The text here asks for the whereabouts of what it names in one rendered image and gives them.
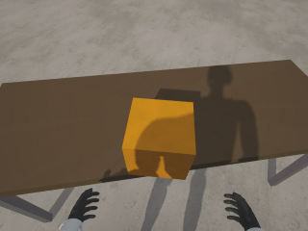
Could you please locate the right robot hand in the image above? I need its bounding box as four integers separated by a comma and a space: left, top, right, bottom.
223, 192, 261, 231

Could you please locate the left robot hand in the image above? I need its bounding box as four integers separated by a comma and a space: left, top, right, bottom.
68, 188, 100, 222

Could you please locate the left robot forearm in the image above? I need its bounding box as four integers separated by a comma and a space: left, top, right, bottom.
58, 218, 83, 231

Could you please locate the carton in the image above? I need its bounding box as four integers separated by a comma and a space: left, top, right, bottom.
121, 97, 196, 180

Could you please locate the table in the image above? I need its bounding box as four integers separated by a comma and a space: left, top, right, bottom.
0, 60, 308, 223

